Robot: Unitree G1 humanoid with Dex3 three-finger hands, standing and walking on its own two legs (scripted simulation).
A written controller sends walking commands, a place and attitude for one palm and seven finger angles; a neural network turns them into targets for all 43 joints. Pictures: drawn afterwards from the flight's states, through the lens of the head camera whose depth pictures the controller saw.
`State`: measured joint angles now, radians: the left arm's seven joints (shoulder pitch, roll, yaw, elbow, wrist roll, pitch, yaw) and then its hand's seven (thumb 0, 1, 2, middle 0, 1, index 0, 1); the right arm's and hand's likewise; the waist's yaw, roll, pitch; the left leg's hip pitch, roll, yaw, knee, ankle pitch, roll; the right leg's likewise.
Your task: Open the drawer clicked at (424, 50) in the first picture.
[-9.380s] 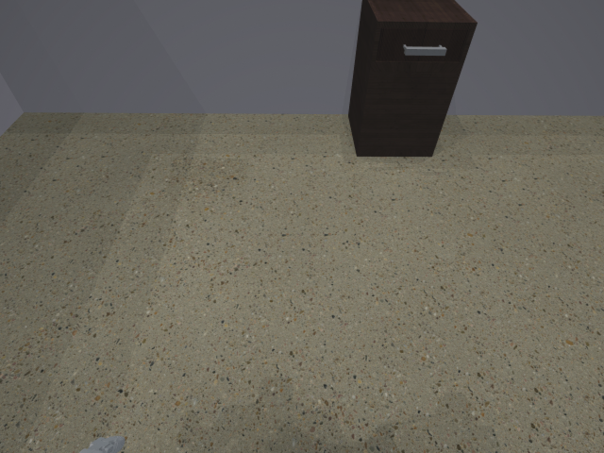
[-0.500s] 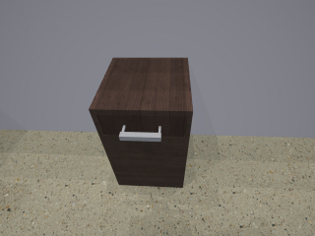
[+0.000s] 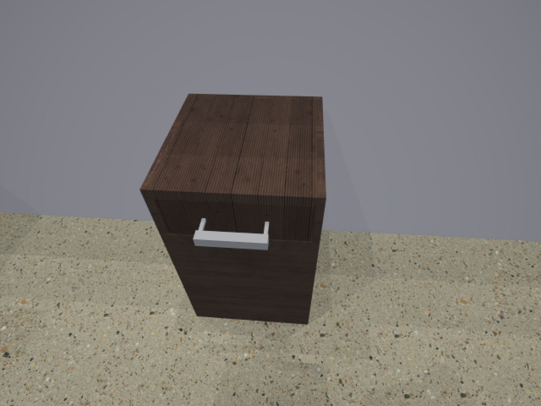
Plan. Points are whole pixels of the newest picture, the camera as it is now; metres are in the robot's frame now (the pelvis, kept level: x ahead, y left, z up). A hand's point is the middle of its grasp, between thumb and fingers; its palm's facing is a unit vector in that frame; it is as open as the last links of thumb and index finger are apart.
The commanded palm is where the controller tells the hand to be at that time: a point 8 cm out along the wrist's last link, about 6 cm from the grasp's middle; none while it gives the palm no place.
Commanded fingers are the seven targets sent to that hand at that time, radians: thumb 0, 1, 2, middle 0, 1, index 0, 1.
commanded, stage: shuffle to correct the standing spot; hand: left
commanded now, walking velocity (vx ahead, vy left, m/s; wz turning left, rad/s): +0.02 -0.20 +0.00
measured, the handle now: (233, 232) +0.54 +0.13 -0.16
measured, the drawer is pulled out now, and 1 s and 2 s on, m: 0.00 0.00 0.00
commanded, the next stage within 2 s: come to a stop and stand still in 0.02 s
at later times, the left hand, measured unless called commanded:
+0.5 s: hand out of the picture +0.01 +0.13 -0.17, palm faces +0.06 -0.98 -0.19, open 7.3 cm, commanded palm none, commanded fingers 0.00 0.90 0.90 -0.20 -0.30 -0.20 -0.30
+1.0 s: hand out of the picture +0.01 +0.19 -0.18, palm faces +0.04 -0.98 -0.18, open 7.4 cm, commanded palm none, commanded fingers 0.00 0.90 0.90 -0.20 -0.30 -0.20 -0.30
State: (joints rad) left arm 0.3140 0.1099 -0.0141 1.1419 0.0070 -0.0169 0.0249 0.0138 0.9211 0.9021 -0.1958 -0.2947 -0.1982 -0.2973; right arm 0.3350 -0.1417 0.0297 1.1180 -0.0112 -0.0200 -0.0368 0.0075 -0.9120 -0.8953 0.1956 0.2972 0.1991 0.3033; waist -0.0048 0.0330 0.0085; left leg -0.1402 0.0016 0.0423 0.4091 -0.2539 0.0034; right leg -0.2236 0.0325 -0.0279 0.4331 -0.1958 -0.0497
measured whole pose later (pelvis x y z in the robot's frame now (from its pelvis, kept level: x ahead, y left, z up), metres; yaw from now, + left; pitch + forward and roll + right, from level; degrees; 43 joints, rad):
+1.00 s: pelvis +0.00 +0.02 -0.01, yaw +1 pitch -2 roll -1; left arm 0.32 0.14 0.00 1.09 0.01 0.00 0.04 0.01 0.91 0.90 -0.20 -0.29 -0.20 -0.30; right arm 0.37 -0.14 0.01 1.05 -0.03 0.01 -0.02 0.01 -0.91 -0.90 0.19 0.30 0.20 0.30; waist -0.02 0.02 -0.02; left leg -0.20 -0.02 0.07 0.53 -0.30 0.06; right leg -0.23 0.03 -0.04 0.49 -0.23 -0.03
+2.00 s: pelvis +0.02 +0.04 +0.00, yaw +0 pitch -2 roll +0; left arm 0.34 0.09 -0.02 1.12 0.01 0.00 0.04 0.00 0.91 0.90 -0.19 -0.29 -0.20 -0.30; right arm 0.35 -0.12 0.03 1.13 -0.01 -0.02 -0.04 0.01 -0.91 -0.90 0.20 0.30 0.20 0.30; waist -0.01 0.00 0.02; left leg -0.11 -0.07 0.10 0.41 -0.28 0.10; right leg -0.18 -0.02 0.00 0.46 -0.25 0.01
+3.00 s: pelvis +0.02 -0.06 +0.00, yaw +0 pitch +0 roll +1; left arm 0.31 0.12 0.00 1.06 0.01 -0.02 0.04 0.01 0.93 0.90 -0.20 -0.29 -0.20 -0.30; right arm 0.26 -0.15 -0.01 1.10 0.00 0.04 -0.03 0.01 -0.91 -0.90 0.19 0.30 0.20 0.30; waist 0.02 0.00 0.04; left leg -0.31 0.00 0.03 0.76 -0.43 -0.01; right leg -0.19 0.04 -0.09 0.39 -0.20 -0.09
